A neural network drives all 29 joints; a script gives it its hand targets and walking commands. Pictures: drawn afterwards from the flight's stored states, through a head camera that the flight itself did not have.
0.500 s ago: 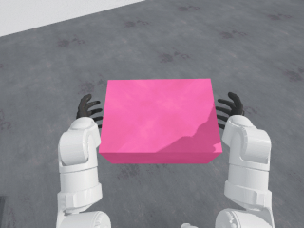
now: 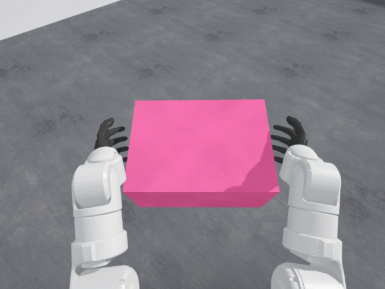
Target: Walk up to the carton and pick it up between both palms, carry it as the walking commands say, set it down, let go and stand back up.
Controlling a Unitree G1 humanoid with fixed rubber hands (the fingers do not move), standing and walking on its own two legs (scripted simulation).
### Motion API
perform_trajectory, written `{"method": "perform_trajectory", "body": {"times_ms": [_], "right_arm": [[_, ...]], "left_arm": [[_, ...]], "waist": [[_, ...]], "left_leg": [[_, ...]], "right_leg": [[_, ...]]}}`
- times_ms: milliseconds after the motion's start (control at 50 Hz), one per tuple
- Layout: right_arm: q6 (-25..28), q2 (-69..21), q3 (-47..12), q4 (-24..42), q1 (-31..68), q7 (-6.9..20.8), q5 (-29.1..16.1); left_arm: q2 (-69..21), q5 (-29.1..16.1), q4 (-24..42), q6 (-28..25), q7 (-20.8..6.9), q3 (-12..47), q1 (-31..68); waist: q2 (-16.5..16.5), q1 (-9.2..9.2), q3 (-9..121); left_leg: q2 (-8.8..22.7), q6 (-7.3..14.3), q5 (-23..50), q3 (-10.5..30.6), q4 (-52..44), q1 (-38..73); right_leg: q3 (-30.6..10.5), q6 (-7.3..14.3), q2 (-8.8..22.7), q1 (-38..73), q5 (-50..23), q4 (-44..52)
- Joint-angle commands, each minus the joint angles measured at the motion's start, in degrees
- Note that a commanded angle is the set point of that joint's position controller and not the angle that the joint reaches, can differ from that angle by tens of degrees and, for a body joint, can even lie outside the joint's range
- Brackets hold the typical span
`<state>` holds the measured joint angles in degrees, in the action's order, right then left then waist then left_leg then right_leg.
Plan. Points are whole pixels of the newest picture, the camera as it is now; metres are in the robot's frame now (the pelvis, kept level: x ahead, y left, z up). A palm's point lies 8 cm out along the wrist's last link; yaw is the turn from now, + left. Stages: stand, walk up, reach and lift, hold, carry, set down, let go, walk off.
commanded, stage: carry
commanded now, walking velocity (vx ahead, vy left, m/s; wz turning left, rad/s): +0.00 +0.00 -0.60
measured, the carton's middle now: (199, 155) +0.40 +0.03 +0.04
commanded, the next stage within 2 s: none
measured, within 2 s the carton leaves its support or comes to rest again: neither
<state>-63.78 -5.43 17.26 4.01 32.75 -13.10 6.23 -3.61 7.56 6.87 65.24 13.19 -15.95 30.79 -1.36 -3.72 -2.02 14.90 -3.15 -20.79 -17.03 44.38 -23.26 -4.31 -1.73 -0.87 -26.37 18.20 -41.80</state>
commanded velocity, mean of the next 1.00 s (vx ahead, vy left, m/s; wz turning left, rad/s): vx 0.00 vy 0.00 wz -0.32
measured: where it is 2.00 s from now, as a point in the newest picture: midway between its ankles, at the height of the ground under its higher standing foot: outside the picture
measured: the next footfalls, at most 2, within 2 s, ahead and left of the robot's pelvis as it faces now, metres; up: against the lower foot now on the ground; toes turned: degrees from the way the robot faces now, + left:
left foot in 0.28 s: +0.00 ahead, +0.10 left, +0.00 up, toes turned +3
right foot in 0.54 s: -0.08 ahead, -0.20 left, +0.00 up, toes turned -17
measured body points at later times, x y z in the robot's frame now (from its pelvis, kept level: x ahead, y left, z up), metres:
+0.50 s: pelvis -0.08 -0.04 +0.01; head -0.03 -0.04 +0.46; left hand +0.30 +0.09 +0.10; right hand +0.24 -0.27 +0.12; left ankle -0.04 +0.09 -0.71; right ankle -0.07 -0.18 -0.69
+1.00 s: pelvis -0.17 -0.05 +0.01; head -0.14 -0.06 +0.46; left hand +0.21 +0.00 +0.10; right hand +0.09 -0.34 +0.12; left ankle -0.09 +0.05 -0.71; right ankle -0.15 -0.19 -0.71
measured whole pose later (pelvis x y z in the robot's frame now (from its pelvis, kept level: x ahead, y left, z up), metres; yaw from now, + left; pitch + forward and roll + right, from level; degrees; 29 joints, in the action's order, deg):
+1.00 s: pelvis -0.17 -0.05 +0.01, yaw -22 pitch +1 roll +1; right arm -65.8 -4.6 16.2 5.1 31.5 -12.2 6.8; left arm -5.2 7.5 7.6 65.6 13.3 -16.0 27.6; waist -1.2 -1.4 -2.6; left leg 4.0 1.0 -17.5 -7.5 40.1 -23.7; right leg -5.7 0.1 -2.0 -27.2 16.0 -39.2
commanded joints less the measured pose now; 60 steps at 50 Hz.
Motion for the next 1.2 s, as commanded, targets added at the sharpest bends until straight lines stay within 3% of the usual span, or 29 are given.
{"method": "perform_trajectory", "body": {"times_ms": [0,20,40,80,160,240,260,280,300,320,340,380,480,520,560,580,640,720,780,800,820,840,880,980,1020,1060,1080,1120,1180], "right_arm": [[0.17,-53.85,-40.48,6.10,39.27,14.03,-19.66],[0.12,-52.48,-41.42,6.37,43.00,13.95,-19.95],[0.35,-53.80,-42.88,9.14,46.94,14.78,-22.53],[0.01,-55.82,-45.11,7.62,47.34,15.53,-24.22],[-0.42,-56.99,-47.35,9.05,47.16,16.48,-26.72],[0.07,-54.93,-45.69,7.40,47.39,16.57,-26.86],[-0.10,-56.12,-45.36,6.92,45.59,16.89,-26.73],[0.08,-55.60,-44.62,6.75,42.46,17.10,-26.35],[-0.14,-56.17,-43.22,5.69,38.89,17.18,-25.53],[0.60,-57.26,-42.41,7.62,42.82,17.01,-25.20],[0.53,-58.26,-42.19,8.05,38.26,16.81,-23.86],[-0.26,-58.52,-41.85,4.29,37.73,16.19,-21.35],[0.15,-53.37,-37.83,4.75,35.29,14.24,-17.39],[-0.39,-53.56,-39.40,5.28,31.08,14.31,-18.16],[-0.67,-54.48,-40.52,5.63,39.36,14.19,-18.74],[-0.68,-53.45,-41.01,5.78,43.21,14.70,-19.83],[-1.06,-55.86,-43.70,6.20,40.63,16.01,-22.73],[-1.36,-54.86,-44.60,6.26,43.87,17.10,-25.26],[-1.64,-56.21,-45.67,6.53,40.29,17.59,-26.14],[-1.57,-57.22,-46.39,10.65,33.97,18.25,-26.50],[-2.11,-57.24,-44.52,6.94,31.80,18.27,-25.31],[-1.02,-56.62,-44.67,8.25,39.69,18.46,-25.58],[-1.17,-57.98,-42.82,5.50,38.76,18.26,-23.16],[-2.35,-56.84,-42.11,6.83,29.86,17.24,-21.25],[-2.15,-56.15,-42.16,7.95,25.50,16.88,-19.89],[-2.05,-51.38,-38.24,0.13,26.87,17.39,-17.34],[-1.70,-53.86,-40.97,2.65,37.02,17.20,-19.83],[-1.10,-54.87,-43.35,5.75,41.24,17.40,-21.38],[-2.54,-56.18,-44.14,5.54,34.21,17.14,-21.84]], "left_arm": [[-55.45,-27.64,3.45,-0.15,-17.20,41.29,47.77],[-53.98,-27.21,2.74,-0.67,-16.96,40.74,49.39],[-55.04,-26.10,3.21,-1.19,-16.69,40.21,48.55],[-54.33,-23.89,3.05,-1.75,-16.16,38.25,47.73],[-52.68,-19.90,3.08,-2.23,-15.23,34.79,40.99],[-51.26,-19.75,3.18,-2.39,-14.34,36.25,42.91],[-51.85,-20.05,5.27,-2.31,-14.08,37.38,44.19],[-52.32,-20.29,5.65,-2.02,-14.21,37.63,41.22],[-52.87,-20.91,9.41,-1.57,-14.63,38.60,41.59],[-54.38,-22.78,12.46,-1.92,-14.72,40.32,48.66],[-55.34,-23.85,13.41,-1.69,-15.35,41.80,47.31],[-56.02,-26.62,12.05,-1.41,-16.47,42.02,50.70],[-56.11,-30.15,9.33,-0.48,-17.14,44.97,52.08],[-56.12,-28.94,7.70,0.08,-17.55,43.72,44.80],[-54.64,-28.69,6.47,-0.08,-17.86,42.16,51.52],[-54.96,-27.64,4.25,-0.49,-17.33,41.12,50.97],[-53.78,-23.86,5.76,-1.02,-16.65,38.66,45.18],[-52.38,-20.29,3.24,-1.23,-14.94,36.51,42.73],[-52.12,-19.45,3.96,-0.66,-14.77,36.51,36.99],[-54.08,-19.60,6.64,-0.40,-15.06,38.24,30.60],[-54.82,-20.39,8.30,0.10,-15.10,39.13,33.64],[-54.88,-21.51,10.68,-0.80,-15.20,39.88,42.78],[-55.52,-24.15,13.42,-0.95,-15.87,41.84,50.53],[-57.43,-26.12,10.76,0.73,-17.31,42.53,39.97],[-57.56,-26.87,10.76,0.81,-18.07,43.15,36.56],[-52.17,-22.03,0.18,0.40,-18.62,37.14,34.20],[-53.90,-24.95,6.07,-0.42,-18.13,40.16,47.35],[-54.03,-24.03,5.90,-0.88,-18.34,39.12,45.99],[-54.46,-23.29,5.42,0.47,-17.48,39.03,38.30]], "waist": [[-9.00,3.36,33.02],[-17.44,2.99,32.35],[-12.21,2.88,31.98],[-12.06,2.87,34.27],[-14.71,2.22,34.26],[-8.02,2.38,38.78],[-6.01,3.52,40.23],[2.70,4.12,41.77],[19.24,3.54,41.00],[18.89,3.61,38.15],[12.90,3.85,36.50],[7.45,3.51,34.07],[15.40,3.84,36.00],[6.50,2.87,33.61],[-16.46,3.48,30.35],[-14.17,2.95,30.47],[-10.02,3.11,34.36],[-11.39,2.16,37.56],[-6.81,3.27,40.60],[-3.11,3.97,40.74],[10.92,3.56,40.81],[18.48,3.54,36.87],[12.34,4.19,34.26],[8.12,3.00,34.55],[-3.13,3.04,37.05],[-13.31,3.21,34.14],[-10.42,3.29,32.68],[-11.29,3.10,32.48],[-6.32,3.59,31.99]], "left_leg": [[-2.91,-2.12,-11.82,5.62,13.46,-6.38],[-9.20,-4.49,-23.50,8.43,18.32,-16.43],[-8.73,-3.81,-20.88,12.99,20.31,-13.83],[-10.26,-3.15,-16.61,13.84,16.37,-13.15],[-13.46,-1.85,-12.07,13.81,6.71,-5.65],[-13.92,-0.40,-4.08,13.70,-11.00,11.53],[-10.59,1.13,2.21,15.35,-18.02,20.71],[1.42,4.84,10.60,21.27,-17.90,32.22],[15.17,11.72,27.46,31.92,-16.55,35.97],[17.71,15.68,35.59,27.64,-15.80,31.51],[15.93,15.62,38.66,24.88,-14.53,25.17],[8.94,11.06,39.05,14.47,-10.11,22.89],[8.02,7.06,46.77,7.88,-1.94,25.18],[4.48,2.14,28.21,5.59,4.16,14.24],[-8.54,-4.02,-20.95,7.93,17.63,-15.51],[-9.97,-3.43,-22.51,12.55,19.81,-13.52],[-11.57,-1.38,-13.04,15.45,16.22,-9.01],[-14.00,0.48,-11.80,14.53,-2.22,-1.10],[-14.38,1.73,0.66,13.56,-15.09,11.78],[-9.10,2.96,8.31,17.78,-16.50,21.08],[2.68,7.54,24.30,29.37,-16.41,27.10],[8.51,12.38,36.35,31.76,-15.79,26.95],[7.05,14.09,30.35,27.14,-15.07,18.30],[-1.52,8.88,24.02,16.85,-9.22,14.68],[-8.38,4.64,8.50,13.04,-2.15,4.89],[-13.96,2.90,-9.53,12.57,2.95,2.26],[-13.84,2.94,-8.45,12.97,1.16,3.75],[-14.11,4.20,-4.39,13.07,-2.71,6.93],[-11.06,4.95,1.17,15.82,-10.26,13.97]], "right_leg": [[-18.55,5.51,16.16,23.89,-48.89,12.23],[-27.74,9.12,18.69,27.34,-66.94,10.23],[-24.20,10.36,15.10,24.03,-60.09,10.33],[-19.12,9.03,14.20,27.66,-58.15,9.52],[-18.90,8.16,11.84,22.36,-50.26,11.72],[-18.39,5.31,8.73,14.69,-38.81,10.90],[-16.70,2.38,7.62,8.85,-31.37,9.07],[-7.39,-0.95,3.69,-2.20,-16.91,1.75],[0.02,-1.93,-2.10,-13.44,9.19,-7.99],[2.69,-0.80,0.46,-15.16,15.35,-19.25],[4.10,-0.76,1.84,-11.23,13.13,-22.51],[3.53,0.85,3.30,-8.35,7.57,-15.13],[7.87,0.46,0.09,-0.12,3.09,2.38],[-0.71,2.22,3.33,10.63,-10.87,13.52],[-26.38,8.25,17.07,28.01,-61.26,11.89],[-27.69,10.92,16.94,22.60,-58.69,12.32],[-17.75,8.73,13.78,22.33,-41.15,13.14],[-16.89,8.95,12.72,24.16,-46.36,10.77],[-12.79,5.20,10.25,19.18,-42.14,8.84],[-9.52,2.90,8.19,9.34,-30.14,6.39],[-2.84,0.63,3.25,0.44,-10.87,0.85],[1.90,0.22,-0.14,-6.93,5.75,-4.22],[3.94,1.36,1.09,-1.97,8.93,-6.68],[2.83,3.12,1.38,9.63,-6.79,11.49],[-9.97,5.36,9.79,21.62,-31.12,13.35],[-19.55,8.43,14.99,15.79,-24.15,18.29],[-16.52,8.24,13.89,13.78,-20.27,18.88],[-12.42,6.70,11.41,10.69,-9.39,20.82],[-10.02,3.40,8.97,3.96,-17.30,14.71]]}}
